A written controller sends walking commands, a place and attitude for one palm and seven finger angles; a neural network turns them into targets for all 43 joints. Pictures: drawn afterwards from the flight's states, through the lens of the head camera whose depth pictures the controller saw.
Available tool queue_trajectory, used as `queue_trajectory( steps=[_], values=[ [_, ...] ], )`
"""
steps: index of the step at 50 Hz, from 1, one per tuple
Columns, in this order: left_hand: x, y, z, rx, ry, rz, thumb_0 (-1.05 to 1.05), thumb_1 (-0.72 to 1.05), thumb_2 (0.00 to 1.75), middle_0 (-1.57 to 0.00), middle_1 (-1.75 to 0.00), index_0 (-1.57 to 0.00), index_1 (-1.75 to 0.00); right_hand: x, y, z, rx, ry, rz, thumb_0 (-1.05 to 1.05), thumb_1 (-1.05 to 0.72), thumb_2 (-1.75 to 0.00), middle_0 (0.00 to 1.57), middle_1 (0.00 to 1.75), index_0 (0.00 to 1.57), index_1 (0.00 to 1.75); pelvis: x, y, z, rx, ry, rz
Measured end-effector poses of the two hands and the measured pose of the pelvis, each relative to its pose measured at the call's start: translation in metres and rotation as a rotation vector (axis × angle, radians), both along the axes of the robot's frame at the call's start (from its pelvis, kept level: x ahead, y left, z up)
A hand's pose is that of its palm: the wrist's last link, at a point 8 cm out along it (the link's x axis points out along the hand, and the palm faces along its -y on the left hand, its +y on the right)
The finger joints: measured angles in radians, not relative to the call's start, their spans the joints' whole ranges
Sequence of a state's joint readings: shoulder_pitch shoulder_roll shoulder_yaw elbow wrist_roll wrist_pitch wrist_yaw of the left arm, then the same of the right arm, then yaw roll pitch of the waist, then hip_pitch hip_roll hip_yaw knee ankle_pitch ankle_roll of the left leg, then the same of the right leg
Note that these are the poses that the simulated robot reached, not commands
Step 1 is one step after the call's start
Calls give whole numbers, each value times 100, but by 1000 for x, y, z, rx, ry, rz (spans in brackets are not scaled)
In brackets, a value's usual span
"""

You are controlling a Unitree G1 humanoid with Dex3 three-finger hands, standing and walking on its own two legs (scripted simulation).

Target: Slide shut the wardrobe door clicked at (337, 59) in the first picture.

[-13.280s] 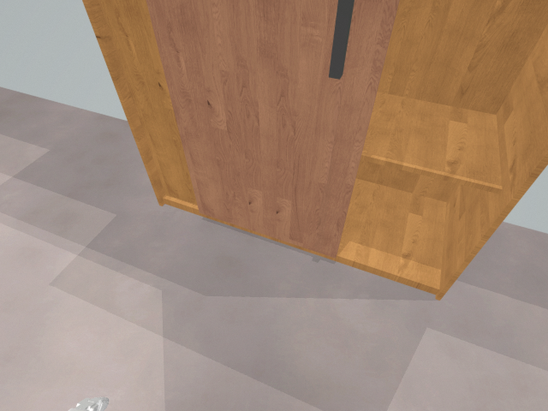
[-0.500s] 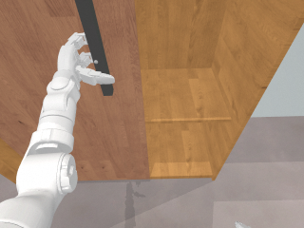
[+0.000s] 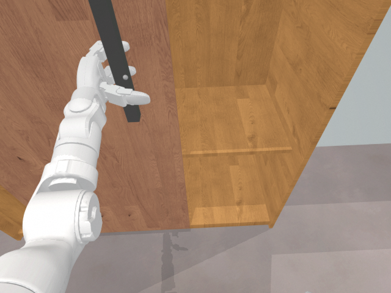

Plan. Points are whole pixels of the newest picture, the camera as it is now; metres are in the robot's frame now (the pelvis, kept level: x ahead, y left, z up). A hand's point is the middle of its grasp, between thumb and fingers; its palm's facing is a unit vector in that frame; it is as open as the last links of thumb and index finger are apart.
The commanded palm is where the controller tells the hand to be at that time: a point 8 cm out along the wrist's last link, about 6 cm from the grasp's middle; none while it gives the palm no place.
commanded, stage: slide the fingers in behind the handle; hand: left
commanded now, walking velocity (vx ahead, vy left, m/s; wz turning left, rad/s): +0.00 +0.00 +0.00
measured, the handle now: (119, 54) +0.52 +0.15 +0.25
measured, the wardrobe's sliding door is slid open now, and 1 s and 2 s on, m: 0.42 0.42 0.42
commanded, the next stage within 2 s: grip the handle and tug to test in 0.28 s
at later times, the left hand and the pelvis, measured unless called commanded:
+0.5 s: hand (123, 77) +0.48 +0.14 +0.22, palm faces +0.04 -1.00 +0.01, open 13.7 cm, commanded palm +0.46 +0.18 +0.22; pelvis +0.00 +0.00 +0.00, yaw +0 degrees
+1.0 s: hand (128, 78) +0.48 +0.13 +0.22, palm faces +0.02 -1.00 +0.01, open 6.7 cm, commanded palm +0.45 +0.18 +0.22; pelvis +0.01 +0.00 +0.00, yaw +0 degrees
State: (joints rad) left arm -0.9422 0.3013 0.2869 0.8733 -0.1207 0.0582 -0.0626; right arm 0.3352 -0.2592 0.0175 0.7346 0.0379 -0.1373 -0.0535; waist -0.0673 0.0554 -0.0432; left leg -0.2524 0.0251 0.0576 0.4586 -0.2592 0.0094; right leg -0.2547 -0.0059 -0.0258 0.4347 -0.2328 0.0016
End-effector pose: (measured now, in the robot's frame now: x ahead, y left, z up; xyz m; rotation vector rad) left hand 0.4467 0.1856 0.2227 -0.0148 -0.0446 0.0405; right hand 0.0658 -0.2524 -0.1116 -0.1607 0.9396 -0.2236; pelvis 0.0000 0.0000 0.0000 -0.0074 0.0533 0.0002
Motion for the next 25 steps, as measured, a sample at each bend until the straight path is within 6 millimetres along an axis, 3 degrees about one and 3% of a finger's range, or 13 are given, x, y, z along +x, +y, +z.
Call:
queue_trajectory(
  steps=[25],
  values=[
    [11,8,-5,2,4,-3,-2,-46,31,-34,-123,-32,-121,-8,1,-1,-15,34,-7,1,-91,-90,20,30,20,30,3,5,-1,-4,19,2]
  ],
)
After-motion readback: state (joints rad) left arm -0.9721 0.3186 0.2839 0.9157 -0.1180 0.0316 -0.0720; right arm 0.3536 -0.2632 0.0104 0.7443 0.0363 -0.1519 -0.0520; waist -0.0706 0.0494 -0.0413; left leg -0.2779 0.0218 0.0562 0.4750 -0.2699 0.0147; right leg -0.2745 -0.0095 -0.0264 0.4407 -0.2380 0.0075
